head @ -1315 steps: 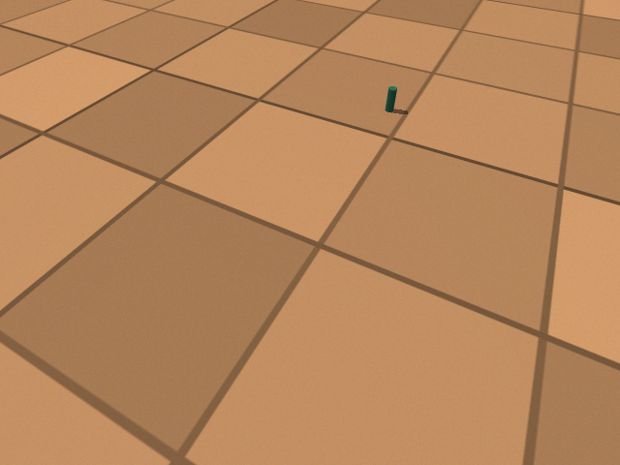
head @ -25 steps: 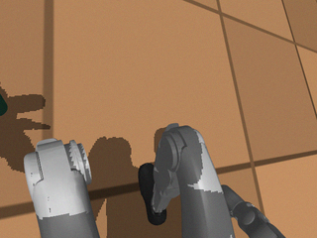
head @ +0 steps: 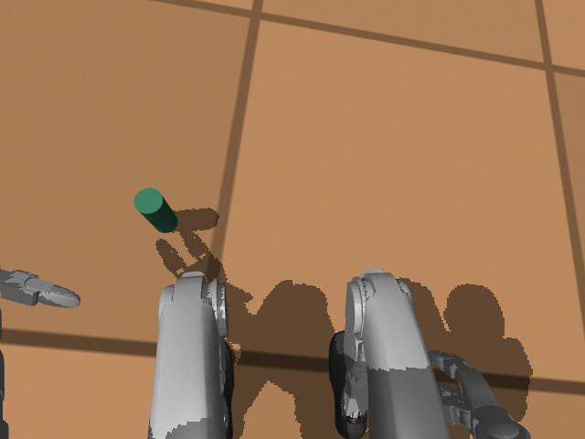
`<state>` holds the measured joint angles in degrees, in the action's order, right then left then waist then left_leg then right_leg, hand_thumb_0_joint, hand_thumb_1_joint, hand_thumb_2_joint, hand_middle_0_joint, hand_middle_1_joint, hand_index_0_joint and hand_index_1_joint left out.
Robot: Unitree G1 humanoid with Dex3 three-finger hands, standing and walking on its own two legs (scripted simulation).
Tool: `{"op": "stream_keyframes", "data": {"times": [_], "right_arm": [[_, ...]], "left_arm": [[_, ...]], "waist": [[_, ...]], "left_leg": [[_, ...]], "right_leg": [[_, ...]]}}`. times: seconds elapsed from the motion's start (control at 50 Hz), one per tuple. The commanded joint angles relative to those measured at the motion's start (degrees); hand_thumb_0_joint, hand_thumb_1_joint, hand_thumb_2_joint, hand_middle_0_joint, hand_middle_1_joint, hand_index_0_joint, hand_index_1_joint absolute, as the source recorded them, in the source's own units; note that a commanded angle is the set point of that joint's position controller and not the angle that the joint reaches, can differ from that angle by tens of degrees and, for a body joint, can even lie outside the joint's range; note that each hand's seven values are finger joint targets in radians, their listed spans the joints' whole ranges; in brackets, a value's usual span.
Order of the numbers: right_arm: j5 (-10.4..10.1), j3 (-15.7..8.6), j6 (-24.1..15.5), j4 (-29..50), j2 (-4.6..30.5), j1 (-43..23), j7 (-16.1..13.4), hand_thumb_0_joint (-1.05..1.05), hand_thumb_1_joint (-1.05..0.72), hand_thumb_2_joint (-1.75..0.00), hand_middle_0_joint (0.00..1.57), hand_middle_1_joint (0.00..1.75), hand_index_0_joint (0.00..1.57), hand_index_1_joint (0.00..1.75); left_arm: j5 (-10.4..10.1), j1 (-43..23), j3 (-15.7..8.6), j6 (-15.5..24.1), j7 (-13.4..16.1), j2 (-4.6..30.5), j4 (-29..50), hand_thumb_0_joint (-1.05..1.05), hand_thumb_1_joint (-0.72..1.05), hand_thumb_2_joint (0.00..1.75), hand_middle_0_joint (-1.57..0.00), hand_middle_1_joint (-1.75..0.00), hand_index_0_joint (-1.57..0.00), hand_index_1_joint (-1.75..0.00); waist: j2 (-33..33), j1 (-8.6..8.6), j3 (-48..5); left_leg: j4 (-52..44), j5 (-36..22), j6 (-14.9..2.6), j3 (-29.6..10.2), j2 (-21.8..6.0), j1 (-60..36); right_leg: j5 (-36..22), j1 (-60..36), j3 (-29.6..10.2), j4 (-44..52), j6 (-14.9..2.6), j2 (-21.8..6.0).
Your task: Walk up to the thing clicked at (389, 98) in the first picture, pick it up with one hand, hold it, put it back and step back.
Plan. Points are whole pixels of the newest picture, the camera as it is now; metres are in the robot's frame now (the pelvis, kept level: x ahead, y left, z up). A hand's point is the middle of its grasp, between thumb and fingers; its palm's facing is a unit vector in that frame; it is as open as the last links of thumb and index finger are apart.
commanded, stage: home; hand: left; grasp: from the side
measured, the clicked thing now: (158, 212) +0.47 +0.28 -0.33
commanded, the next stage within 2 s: none
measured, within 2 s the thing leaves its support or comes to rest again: neither
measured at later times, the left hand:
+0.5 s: hand out of the picture +0.28 +0.25 +0.13, palm faces +0.22 -0.89 -0.39, open 17.5 cm
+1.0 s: hand out of the picture +0.24 +0.20 +0.27, palm faces +0.23 -0.92 -0.30, open 17.6 cm
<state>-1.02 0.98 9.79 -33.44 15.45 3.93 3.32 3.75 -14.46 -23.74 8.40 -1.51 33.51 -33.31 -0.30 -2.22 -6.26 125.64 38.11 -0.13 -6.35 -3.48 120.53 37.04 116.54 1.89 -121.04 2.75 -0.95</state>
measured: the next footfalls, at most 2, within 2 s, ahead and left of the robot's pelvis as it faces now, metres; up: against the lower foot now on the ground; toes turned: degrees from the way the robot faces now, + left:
none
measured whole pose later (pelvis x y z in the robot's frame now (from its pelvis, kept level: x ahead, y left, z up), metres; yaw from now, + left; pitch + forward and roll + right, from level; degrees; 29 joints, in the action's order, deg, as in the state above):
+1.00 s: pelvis +0.10 +0.00 +0.32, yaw +6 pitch +9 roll -2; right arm -1.2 1.7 -4.5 -27.2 11.0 15.4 -10.5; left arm -0.6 27.9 0.9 -16.8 9.4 11.7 3.6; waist -2.7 -1.0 -7.5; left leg 57.5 28.4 1.3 -1.5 -3.7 38.2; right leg 27.5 35.2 3.4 -53.8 1.7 -2.0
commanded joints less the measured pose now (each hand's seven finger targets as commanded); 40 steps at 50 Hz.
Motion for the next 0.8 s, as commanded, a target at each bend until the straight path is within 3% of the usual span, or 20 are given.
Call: {"op": "stream_keyframes", "data": {"times": [0.0,0.06,0.1,0.16,0.2,0.22,0.24,0.28,0.38,0.4,0.42,0.46,0.5,0.6,0.62,0.64,0.68,0.7,0.72,0.78], "right_arm": [[-1.0,-5.9,-2.4,8.6,11.9,4.9,-3.4,0.00,-0.90,-0.90,0.20,0.30,0.20,0.30],[-1.2,-5.8,-3.3,9.1,10.3,5.0,-5.0,0.00,-0.90,-0.90,0.20,0.30,0.20,0.30],[-1.3,-5.5,-4.2,9.9,9.0,4.2,-5.9,0.00,-0.90,-0.90,0.20,0.30,0.20,0.30],[-1.4,-5.3,-5.7,9.7,8.0,4.4,-7.3,0.00,-0.90,-0.90,0.20,0.30,0.20,0.30],[-1.5,-5.4,-6.4,9.8,7.6,5.5,-8.1,0.00,-0.90,-0.90,0.20,0.30,0.20,0.30],[-1.6,-5.1,-7.0,10.4,7.4,4.8,-8.4,0.00,-0.90,-0.90,0.20,0.30,0.20,0.30],[-1.6,-4.9,-7.3,10.1,7.1,5.9,-8.7,0.00,-0.90,-0.90,0.20,0.30,0.20,0.30],[-1.7,-4.6,-8.1,10.0,6.5,6.1,-9.2,0.00,-0.90,-0.90,0.20,0.30,0.20,0.30],[-1.5,-4.1,-9.8,10.4,5.8,7.4,-10.9,0.00,-0.90,-0.90,0.20,0.30,0.20,0.30],[-1.5,-3.9,-10.3,10.6,5.4,7.3,-11.2,0.00,-0.90,-0.90,0.20,0.30,0.20,0.30],[-1.5,-3.9,-10.6,10.7,5.4,8.1,-11.5,0.00,-0.90,-0.90,0.20,0.30,0.20,0.30],[-1.5,-3.6,-11.2,11.0,4.9,8.1,-12.2,0.00,-0.90,-0.90,0.20,0.30,0.20,0.30],[-1.3,-3.6,-11.7,11.1,4.8,8.8,-12.7,0.00,-0.90,-0.90,0.20,0.30,0.20,0.30],[-1.0,-3.2,-12.9,12.4,3.8,10.1,-14.1,0.00,-0.90,-0.90,0.20,0.30,0.20,0.30],[-0.9,-2.8,-13.2,12.8,3.3,9.6,-14.4,0.00,-0.90,-0.90,0.20,0.30,0.20,0.30],[-0.9,-2.7,-13.5,12.6,3.3,9.9,-14.5,0.00,-0.90,-0.90,0.20,0.30,0.20,0.30],[-0.6,-2.5,-14.2,13.8,2.8,9.6,-14.9,0.00,-0.90,-0.90,0.20,0.30,0.20,0.30],[-0.7,-2.5,-14.5,13.7,3.0,9.7,-15.0,0.00,-0.90,-0.90,0.20,0.30,0.20,0.30],[-0.4,-2.4,-14.8,14.2,2.8,9.3,-15.1,0.00,-0.90,-0.90,0.20,0.30,0.20,0.30],[-0.2,-2.4,-15.7,14.9,2.6,9.0,-15.3,0.00,-0.90,-0.90,0.20,0.30,0.20,0.30]], "left_arm": [[-1.5,-1.4,-2.4,-1.5,3.5,13.2,19.0,0.00,-0.53,0.07,-0.05,-0.06,-0.05,-0.06],[-1.9,1.0,-2.9,-3.3,5.3,13.2,23.8,0.00,-0.53,0.07,-0.05,-0.06,-0.05,-0.06],[-2.2,6.2,0.4,-5.3,6.0,7.5,21.6,0.00,-0.56,0.05,-0.05,-0.05,-0.05,-0.05],[-2.6,8.9,2.4,-7.2,7.1,4.3,20.8,0.00,-0.59,0.03,-0.05,-0.05,-0.04,-0.05],[-2.8,8.9,2.3,-8.1,7.9,5.3,25.9,0.00,-0.60,0.03,-0.04,-0.04,-0.04,-0.04],[-2.9,15.2,5.6,-9.6,7.8,-0.5,18.4,0.00,-0.61,0.02,-0.04,-0.04,-0.04,-0.04],[-3.2,11.6,5.3,-9.8,8.2,1.5,25.0,0.00,-0.59,0.03,-0.04,-0.05,-0.04,-0.05],[-3.2,16.0,6.5,-11.3,8.9,-1.2,21.4,0.00,-0.58,0.04,-0.05,-0.05,-0.05,-0.05],[-3.5,18.3,9.4,-14.1,10.8,-3.5,27.2,0.00,-0.55,0.06,-0.05,-0.05,-0.05,-0.05],[-3.4,22.8,11.3,-15.4,11.0,-6.7,22.5,0.00,-0.56,0.05,-0.05,-0.05,-0.05,-0.05],[-3.7,19.8,10.3,-15.5,11.6,-4.2,29.8,0.00,-0.57,0.05,-0.05,-0.05,-0.05,-0.05],[-3.7,24.5,13.5,-17.1,11.9,-8.3,26.9,0.00,-0.56,0.05,-0.05,-0.05,-0.05,-0.05],[-3.7,26.4,13.8,-18.2,12.7,-8.6,29.7,0.00,-0.56,0.05,-0.05,-0.05,-0.05,-0.05],[-4.1,30.1,16.8,-20.6,13.6,-10.5,38.6,0.00,-0.55,0.05,-0.05,-0.05,-0.05,-0.05],[-4.1,33.5,18.7,-21.4,13.6,-13.2,35.8,0.00,-0.56,0.05,-0.05,-0.05,-0.05,-0.05],[-4.2,32.3,17.5,-21.5,13.8,-11.2,40.6,0.00,-0.56,0.05,-0.05,-0.05,-0.05,-0.05],[-4.2,38.8,21.2,-22.5,13.4,-15.7,39.5,0.00,-0.60,0.03,-0.04,-0.04,-0.04,-0.05],[-4.4,35.7,19.8,-22.3,13.7,-13.0,45.8,0.00,-0.58,0.04,-0.05,-0.05,-0.05,-0.05],[-4.3,40.3,21.7,-23.0,13.4,-16.0,41.7,0.00,-0.57,0.04,-0.05,-0.05,-0.05,-0.05],[-4.3,40.0,21.1,-23.1,13.1,-15.3,46.1,0.00,-0.59,0.03,-0.05,-0.05,-0.04,-0.05]], "waist": [[-6.7,-0.32,-37.7],[-6.8,0.78,-37.9],[-5.8,-0.03,-34.6],[-3.9,-0.39,-31.1],[-4.9,0.38,-32.7],[-3.0,-0.57,-29.7],[-3.1,-0.64,-29.9],[-2.0,-0.22,-28.0],[-4.3,0.22,-26.4],[-3.3,-0.42,-24.7],[-4.0,0.48,-25.2],[-3.9,-0.28,-22.5],[-4.5,0.33,-21.0],[-5.6,0.31,-17.2],[-4.4,-0.36,-14.5],[-4.8,0.64,-14.0],[-4.2,0.27,-12.3],[-4.5,0.81,-11.8],[-3.0,0.22,-10.2],[-2.8,0.56,-7.4]], "left_leg": [[-26.5,0.4,-1.37,1.8,1.6,-34.3],[-29.9,-1.0,-1.38,3.4,1.8,-37.6],[-32.3,-1.5,-1.49,4.5,2.0,-39.0],[-35.6,-3.6,-1.63,5.3,2.1,-41.9],[-37.9,-7.8,-1.42,5.6,2.1,-46.7],[-39.4,-8.7,-1.51,5.6,2.2,-47.9],[-40.8,-9.3,-1.57,5.6,2.1,-48.9],[-43.8,-12.9,-1.50,5.7,2.1,-52.8],[-52.1,-17.2,-0.80,5.6,2.2,-63.6],[-53.3,-19.0,-0.82,5.6,2.1,-64.9],[-54.9,-19.0,-0.75,5.8,2.2,-66.7],[-58.0,-20.5,-0.55,5.8,2.1,-69.9],[-61.3,-22.1,-0.18,5.6,2.0,-73.8],[-68.7,-22.7,0.01,6.0,2.2,-80.9],[-70.0,-22.4,0.01,6.0,2.3,-81.3],[-71.4,-22.1,0.10,5.8,2.1,-82.3],[-73.2,-23.0,0.27,5.6,2.0,-84.3],[-74.2,-22.4,0.23,5.4,2.0,-84.6],[-74.8,-22.9,0.24,5.3,2.0,-85.0],[-76.7,-21.9,0.26,5.2,2.0,-85.7]], "right_leg": [[-1.6,-23.4,2.6,21.3,-4.35,2.2],[-2.0,-30.5,0.9,26.5,-4.18,1.9],[-1.8,-34.1,0.1,30.7,-4.02,1.6],[-3.2,-39.8,-1.1,36.1,-3.74,1.2],[-7.3,-44.5,-1.5,38.8,-3.59,1.0],[-8.6,-45.7,-1.2,40.6,-3.48,1.0],[-9.3,-48.5,-1.2,42.1,-3.34,0.9],[-13.0,-52.0,-0.8,44.5,-3.33,0.9],[-16.8,-59.5,0.1,51.2,-3.59,0.8],[-18.7,-61.5,0.2,52.7,-3.45,0.9],[-18.7,-63.5,0.2,54.5,-3.45,0.7],[-20.1,-66.3,0.4,57.3,-3.39,0.9],[-21.1,-69.1,0.8,59.7,-3.41,0.9],[-22.1,-76.2,1.6,66.6,-3.18,1.3],[-21.9,-76.9,2.0,67.8,-3.06,1.4],[-21.3,-77.9,2.3,68.6,-3.23,1.6],[-21.8,-79.1,2.7,69.9,-3.29,2.0],[-21.2,-80.0,3.0,70.7,-3.23,1.9],[-21.7,-80.5,3.3,71.3,-3.18,2.1],[-20.7,-81.6,3.6,73.3,-3.08,2.3]]}}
